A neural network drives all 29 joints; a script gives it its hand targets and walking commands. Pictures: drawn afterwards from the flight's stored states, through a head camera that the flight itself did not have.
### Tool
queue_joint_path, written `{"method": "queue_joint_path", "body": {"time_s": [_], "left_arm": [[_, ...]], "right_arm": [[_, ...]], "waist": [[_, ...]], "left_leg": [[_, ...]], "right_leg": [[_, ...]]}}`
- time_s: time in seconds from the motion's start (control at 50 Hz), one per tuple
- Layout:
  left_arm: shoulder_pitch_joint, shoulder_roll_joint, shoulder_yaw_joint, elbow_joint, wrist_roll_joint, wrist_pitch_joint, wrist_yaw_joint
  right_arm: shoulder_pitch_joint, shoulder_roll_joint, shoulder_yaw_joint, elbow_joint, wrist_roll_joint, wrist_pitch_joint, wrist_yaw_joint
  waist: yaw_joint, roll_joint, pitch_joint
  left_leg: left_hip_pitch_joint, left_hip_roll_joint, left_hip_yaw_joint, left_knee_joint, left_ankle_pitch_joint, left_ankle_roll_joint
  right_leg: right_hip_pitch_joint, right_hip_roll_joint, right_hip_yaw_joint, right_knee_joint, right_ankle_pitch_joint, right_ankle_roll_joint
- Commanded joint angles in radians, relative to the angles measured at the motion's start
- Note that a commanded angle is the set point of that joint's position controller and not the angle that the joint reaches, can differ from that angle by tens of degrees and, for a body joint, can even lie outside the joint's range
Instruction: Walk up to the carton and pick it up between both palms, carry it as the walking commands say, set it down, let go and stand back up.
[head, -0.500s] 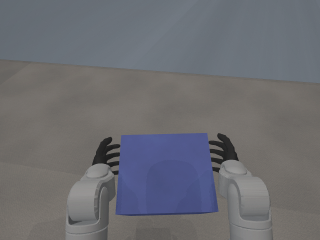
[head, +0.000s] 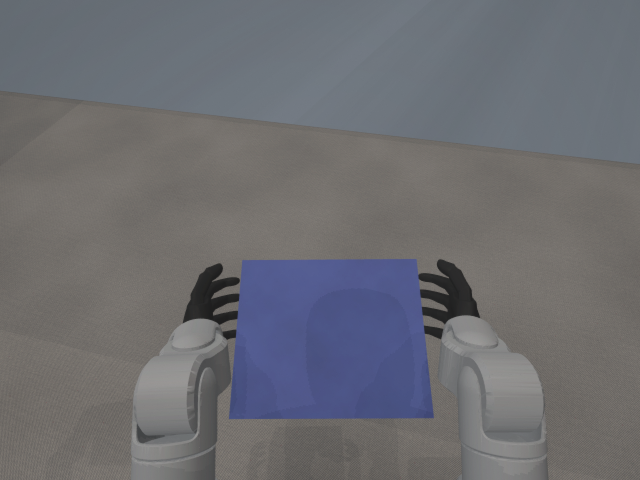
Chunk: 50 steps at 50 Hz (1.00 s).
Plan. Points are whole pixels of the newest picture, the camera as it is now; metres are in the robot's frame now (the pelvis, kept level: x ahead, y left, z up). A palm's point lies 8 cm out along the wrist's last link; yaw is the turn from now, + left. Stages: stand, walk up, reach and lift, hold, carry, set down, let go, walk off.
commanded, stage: carry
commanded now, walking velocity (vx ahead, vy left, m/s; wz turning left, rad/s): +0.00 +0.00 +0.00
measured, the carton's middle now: (329, 346) +0.30 +0.00 +0.01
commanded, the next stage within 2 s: none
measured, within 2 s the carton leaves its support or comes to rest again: neither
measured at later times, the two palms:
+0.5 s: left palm (192, 233) +0.42 +0.18 +0.10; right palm (403, 221) +0.43 -0.10 +0.11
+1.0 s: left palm (189, 214) +0.47 +0.20 +0.09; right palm (384, 205) +0.48 -0.08 +0.09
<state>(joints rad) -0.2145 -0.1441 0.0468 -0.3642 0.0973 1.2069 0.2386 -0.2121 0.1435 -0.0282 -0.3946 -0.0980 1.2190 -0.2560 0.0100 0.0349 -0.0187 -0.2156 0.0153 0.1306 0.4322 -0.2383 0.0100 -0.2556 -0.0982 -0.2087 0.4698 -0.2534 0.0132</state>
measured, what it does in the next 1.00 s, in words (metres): walks ahead: left foot, then right foot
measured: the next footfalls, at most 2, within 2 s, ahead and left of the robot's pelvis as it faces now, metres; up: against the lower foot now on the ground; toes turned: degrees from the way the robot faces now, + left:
left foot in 0.34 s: +0.11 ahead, +0.13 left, +0.00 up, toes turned +9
right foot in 0.54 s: +0.26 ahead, -0.10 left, +0.00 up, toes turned +18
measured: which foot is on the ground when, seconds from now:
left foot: down 0.00-0.26, up 0.28-0.32, down 0.34-1.00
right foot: down 0.00-0.34, up 0.36-0.52, down 0.54-1.00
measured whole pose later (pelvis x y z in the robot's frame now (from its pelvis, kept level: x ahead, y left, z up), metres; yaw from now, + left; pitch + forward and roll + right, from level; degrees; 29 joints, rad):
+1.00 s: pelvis +0.20 +0.05 -0.01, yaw +2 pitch +4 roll +0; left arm -0.18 -0.14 0.02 -0.34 0.10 1.20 0.24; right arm -0.18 0.14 -0.03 -0.37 -0.11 1.21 -0.24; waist 0.00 0.02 -0.10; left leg -0.13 0.00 0.16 0.52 -0.42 0.01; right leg -0.39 -0.09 -0.14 0.59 -0.25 0.02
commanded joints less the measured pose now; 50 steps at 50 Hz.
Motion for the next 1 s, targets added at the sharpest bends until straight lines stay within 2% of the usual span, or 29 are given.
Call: {"method": "queue_joint_path", "body": {"time_s": [0.0, 0.02, 0.06, 0.14, 0.18, 0.2, 0.22, 0.24, 0.26, 0.28, 0.3, 0.32, 0.34, 0.36, 0.42, 0.5, 0.54, 0.56, 0.58, 0.6, 0.62, 0.68, 0.74, 0.76, 0.82, 0.86, 0.9, 0.94, 0.98], "left_arm": [[-0.346, -1.048, -0.581, -0.142, -0.377, -0.028, -0.253], [-0.351, -1.052, -0.583, -0.141, -0.376, -0.025, -0.251], [-0.353, -1.041, -0.592, -0.144, -0.383, -0.02, -0.252], [-0.343, -1.033, -0.597, -0.15, -0.381, -0.019, -0.252], [-0.359, -1.03, -0.589, -0.164, -0.372, -0.024, -0.248], [-0.347, -1.023, -0.58, -0.163, -0.369, -0.025, -0.247], [-0.331, -1.02, -0.574, -0.165, -0.369, -0.028, -0.245], [-0.329, -1.024, -0.577, -0.175, -0.37, -0.031, -0.244], [-0.318, -1.034, -0.581, -0.169, -0.363, -0.03, -0.241], [-0.301, -1.039, -0.575, -0.164, -0.349, -0.03, -0.235], [-0.259, -1.028, -0.566, -0.154, -0.342, -0.033, -0.23], [-0.262, -1.011, -0.564, -0.14, -0.336, -0.028, -0.226], [-0.301, -1.011, -0.585, -0.186, -0.351, -0.022, -0.224], [-0.287, -1.015, -0.585, -0.159, -0.346, -0.013, -0.221], [-0.307, -1.01, -0.597, -0.183, -0.367, -0.011, -0.219], [-0.329, -1.005, -0.596, -0.149, -0.366, -0.01, -0.23], [-0.359, -0.998, -0.591, -0.145, -0.364, -0.012, -0.238], [-0.357, -0.999, -0.585, -0.183, -0.374, -0.015, -0.23], [-0.315, -1.002, -0.564, -0.132, -0.36, -0.016, -0.231], [-0.31, -1.003, -0.556, -0.112, -0.354, -0.013, -0.234], [-0.311, -1.007, -0.552, -0.099, -0.343, -0.016, -0.236], [-0.318, -1.023, -0.557, -0.128, -0.35, -0.035, -0.235], [-0.305, -1.008, -0.556, -0.171, -0.361, -0.041, -0.222], [-0.295, -0.995, -0.556, -0.17, -0.361, -0.036, -0.218], [-0.296, -0.961, -0.559, -0.13, -0.35, -0.028, -0.224], [-0.321, -0.967, -0.57, -0.108, -0.352, -0.031, -0.236], [-0.333, -0.987, -0.579, -0.087, -0.353, -0.036, -0.245], [-0.334, -0.994, -0.576, -0.086, -0.352, -0.041, -0.245], [-0.321, -0.983, -0.563, -0.073, -0.339, -0.043, -0.241]], "right_arm": [[-0.272, 1.053, 0.548, -0.065, 0.336, -0.034, 0.248], [-0.276, 1.049, 0.543, -0.066, 0.339, -0.033, 0.248], [-0.284, 1.027, 0.533, -0.073, 0.334, -0.032, 0.249], [-0.292, 1.021, 0.53, -0.086, 0.333, -0.028, 0.251], [-0.291, 1.022, 0.546, -0.103, 0.346, -0.027, 0.254], [-0.297, 1.019, 0.552, -0.116, 0.352, -0.028, 0.255], [-0.305, 1.022, 0.563, -0.134, 0.361, -0.029, 0.255], [-0.309, 1.031, 0.575, -0.148, 0.37, -0.028, 0.254], [-0.302, 1.047, 0.59, -0.152, 0.375, -0.025, 0.255], [-0.295, 1.053, 0.603, -0.152, 0.386, -0.022, 0.26], [-0.306, 1.048, 0.598, -0.156, 0.389, -0.019, 0.265], [-0.289, 1.03, 0.579, -0.129, 0.369, -0.014, 0.269], [-0.266, 1.017, 0.561, -0.122, 0.373, -0.017, 0.262], [-0.263, 0.992, 0.541, -0.124, 0.373, -0.018, 0.258], [-0.269, 0.971, 0.527, -0.138, 0.354, -0.017, 0.257], [-0.261, 0.969, 0.52, -0.106, 0.332, -0.022, 0.262], [-0.266, 0.961, 0.525, -0.096, 0.334, -0.022, 0.264], [-0.304, 0.958, 0.552, -0.17, 0.365, -0.017, 0.258], [-0.301, 0.961, 0.566, -0.162, 0.364, -0.012, 0.256], [-0.298, 0.975, 0.572, -0.138, 0.366, -0.008, 0.257], [-0.304, 0.988, 0.576, -0.114, 0.368, -0.01, 0.26], [-0.331, 1.011, 0.566, -0.127, 0.372, -0.029, 0.264], [-0.32, 0.986, 0.569, -0.169, 0.386, -0.034, 0.256], [-0.299, 0.969, 0.562, -0.159, 0.379, -0.029, 0.253], [-0.268, 0.938, 0.541, -0.106, 0.344, -0.024, 0.25], [-0.266, 0.944, 0.539, -0.082, 0.33, -0.028, 0.253], [-0.286, 0.962, 0.54, -0.066, 0.326, -0.035, 0.259], [-0.304, 0.969, 0.54, -0.066, 0.332, -0.039, 0.261], [-0.3, 0.959, 0.536, -0.047, 0.331, -0.039, 0.264]], "waist": [[-0.019, 0.026, -0.387], [-0.02, 0.094, -0.379], [-0.028, 0.14, -0.34], [-0.018, 0.127, -0.359], [-0.024, 0.037, -0.39], [-0.02, -0.035, -0.399], [-0.01, -0.121, -0.399], [-0.005, -0.218, -0.376], [-0.007, -0.284, -0.331], [-0.014, -0.238, -0.31], [-0.021, -0.164, -0.355], [-0.026, -0.049, -0.351], [-0.02, 0.163, -0.288], [-0.02, 0.18, -0.295], [-0.021, 0.145, -0.313], [-0.02, 0.148, -0.323], [-0.017, 0.066, -0.349], [-0.013, -0.088, -0.412], [-0.008, -0.228, -0.452], [-0.007, -0.257, -0.429], [-0.008, -0.216, -0.427], [-0.014, -0.135, -0.406], [-0.011, 0.038, -0.416], [-0.011, 0.064, -0.407], [-0.015, 0.03, -0.392], [-0.021, -0.036, -0.396], [-0.021, -0.073, -0.367], [-0.018, -0.057, -0.345], [-0.016, 0.007, -0.35]], "left_leg": [[0.341, 0.218, -0.147, 0.002, 0.923, 0.035], [0.419, 0.252, -0.151, 0.04, 1.193, 0.046], [0.511, 0.26, -0.169, 0.035, 1.311, 0.051], [0.463, 0.202, -0.097, 0.073, 1.233, 0.012], [0.35, 0.163, -0.049, 0.159, 1.217, -0.025], [0.219, 0.13, -0.027, 0.215, 1.105, -0.043], [0.052, 0.079, 0.009, 0.223, 0.843, -0.055], [-0.149, 0.012, 0.046, 0.161, 0.366, -0.064], [-0.297, -0.032, 0.063, 0.013, -0.079, -0.065], [-0.235, -0.018, 0.048, -0.174, -0.084, -0.06], [0.052, 0.012, 0.058, -0.325, 0.189, -0.049], [0.393, 0.09, -0.007, -0.276, 0.589, -0.024], [0.659, 0.232, -0.159, -0.066, 1.351, 0.042], [0.699, 0.285, -0.188, 0.022, 1.605, 0.057], [0.563, 0.235, -0.087, 0.014, 1.224, 0.055], [0.401, 0.166, -0.023, 0.084, 0.974, 0.037], [0.244, 0.126, 0.005, 0.175, 0.776, -0.016], [0.078, 0.086, -0.003, 0.283, 0.542, -0.057], [-0.057, 0.037, -0.02, 0.31, 0.131, -0.064], [-0.169, 0.006, -0.032, 0.263, -0.228, -0.067], [-0.172, 0.014, -0.046, 0.173, -0.273, -0.057], [0.11, 0.064, -0.031, -0.065, 0.113, -0.041], [0.3, 0.195, -0.107, 0.098, 0.942, 0.004], [0.306, 0.198, -0.104, 0.121, 1.022, 0.015], [0.231, 0.148, -0.072, 0.165, 0.881, -0.001], [0.146, 0.107, -0.053, 0.167, 0.646, -0.018], [0.097, 0.078, -0.036, 0.08, 0.42, -0.027], [0.127, 0.094, -0.038, 0.044, 0.503, -0.028], [0.203, 0.141, -0.068, 0.09, 0.779, -0.022]], "right_leg": [[0.019, -0.082, 0.049, 0.073, 0.297, 0.059], [-0.064, -0.05, 0.037, 0.094, 0.114, 0.07], [-0.177, -0.001, 0.033, 0.076, -0.087, 0.065], [-0.044, 0.013, 0.014, -0.036, 0.122, 0.059], [0.129, -0.01, 0.015, -0.043, 0.49, 0.047], [0.255, -0.034, 0.036, -0.007, 0.73, 0.036], [0.401, -0.067, 0.069, 0.037, 1.003, 0.016], [0.56, -0.113, 0.122, 0.077, 1.265, -0.021], [0.67, -0.153, 0.166, 0.111, 1.391, -0.045], [0.615, -0.158, 0.159, 0.147, 1.333, -0.034], [0.416, -0.13, 0.084, 0.198, 1.13, -0.001], [0.034, -0.073, 0.045, 0.27, 0.486, 0.018], [-0.354, 0.042, 0.019, 0.323, -0.2, 0.044], [-0.422, 0.065, 0.064, 0.327, -0.304, 0.036], [-0.323, 0.057, 0.085, 0.154, -0.062, 0.029], [-0.159, 0.075, 0.032, 0.01, 0.203, 0.009], [0.036, 0.014, 0.078, -0.063, 0.578, -0.014], [0.224, -0.114, 0.21, 0.058, 1.025, -0.08], [0.372, -0.194, 0.298, 0.082, 1.269, -0.143], [0.419, -0.24, 0.334, 0.072, 1.321, -0.174], [0.418, -0.235, 0.311, 0.078, 1.253, -0.169], [0.166, -0.138, 0.179, 0.061, 0.71, -0.055], [-0.036, -0.047, 0.104, 0.138, 0.336, -0.009], [-0.057, -0.021, 0.088, 0.132, 0.261, -0.01], [0.011, -0.027, 0.089, 0.108, 0.458, -0.023], [0.082, -0.064, 0.13, 0.132, 0.683, -0.042], [0.101, -0.08, 0.15, 0.13, 0.715, -0.044], [0.061, -0.068, 0.14, 0.145, 0.602, -0.032], [-0.018, -0.039, 0.116, 0.168, 0.434, -0.016]]}}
